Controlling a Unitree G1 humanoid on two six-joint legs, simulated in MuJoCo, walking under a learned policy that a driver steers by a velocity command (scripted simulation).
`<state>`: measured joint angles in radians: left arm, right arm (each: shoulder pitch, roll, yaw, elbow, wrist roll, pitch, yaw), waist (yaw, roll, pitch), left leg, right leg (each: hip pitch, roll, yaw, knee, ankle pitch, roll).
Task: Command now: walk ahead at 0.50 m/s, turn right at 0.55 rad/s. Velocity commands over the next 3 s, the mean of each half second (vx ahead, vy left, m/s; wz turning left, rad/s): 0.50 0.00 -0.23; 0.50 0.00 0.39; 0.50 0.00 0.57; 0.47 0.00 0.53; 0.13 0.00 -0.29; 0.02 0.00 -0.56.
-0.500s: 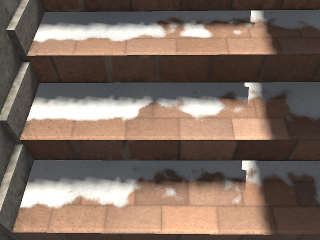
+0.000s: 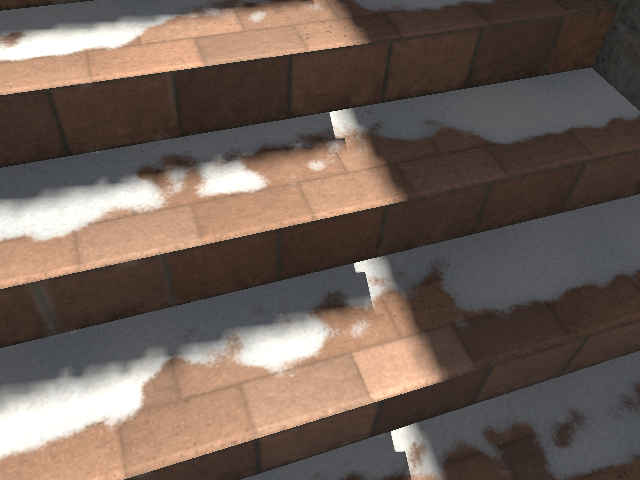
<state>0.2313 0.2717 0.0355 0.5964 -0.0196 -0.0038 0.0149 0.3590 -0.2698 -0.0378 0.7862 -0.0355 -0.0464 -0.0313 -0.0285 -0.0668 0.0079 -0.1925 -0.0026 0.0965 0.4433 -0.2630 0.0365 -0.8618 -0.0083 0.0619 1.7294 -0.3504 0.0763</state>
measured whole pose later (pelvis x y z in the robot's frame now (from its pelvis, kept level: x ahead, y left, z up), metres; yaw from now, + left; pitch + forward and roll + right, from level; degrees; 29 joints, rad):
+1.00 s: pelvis +0.57 -0.05 +0.26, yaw +9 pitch +2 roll +0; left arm 0.19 0.22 0.00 0.78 0.01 -0.11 -0.05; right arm 0.33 -0.23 -0.01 0.88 -0.03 -0.02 0.04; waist 0.02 0.00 -0.12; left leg -0.48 -0.12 0.06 0.82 -0.38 0.14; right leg -0.76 -0.02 0.10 1.87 -0.13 -0.12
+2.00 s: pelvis +1.07 +0.19 +0.52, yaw +44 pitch +2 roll +1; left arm 0.39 0.23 0.04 0.95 -0.03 -0.10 0.00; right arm 0.06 -0.22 0.00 0.67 -0.02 -0.02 0.02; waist 0.02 0.00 0.00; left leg -0.73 0.01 0.15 1.08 -0.39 0.09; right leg -0.39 -0.08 0.10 1.52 -0.21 -0.02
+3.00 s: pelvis +1.34 +0.35 +0.75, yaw +13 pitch +3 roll +3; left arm 0.14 0.17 0.00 0.49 0.02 0.07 0.08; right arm 0.18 -0.19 0.00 0.61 0.00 0.02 -0.07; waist 0.03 0.02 -0.03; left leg -0.75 -0.03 -0.06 1.34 -0.25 -0.13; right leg -0.39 0.17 0.24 0.68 -0.30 -0.08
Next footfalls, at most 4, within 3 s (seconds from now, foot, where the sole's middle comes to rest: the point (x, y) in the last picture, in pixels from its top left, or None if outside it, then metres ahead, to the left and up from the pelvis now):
0.28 right None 0.35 -0.18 -0.62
0.82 left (314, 352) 0.63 0.00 -0.47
1.32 right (354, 151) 1.00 -0.09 -0.32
1.88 left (134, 46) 1.11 0.34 -0.17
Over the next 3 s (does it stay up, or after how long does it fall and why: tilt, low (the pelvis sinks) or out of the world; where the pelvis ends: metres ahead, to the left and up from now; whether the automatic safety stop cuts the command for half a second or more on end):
stays up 1.34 0.35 0.75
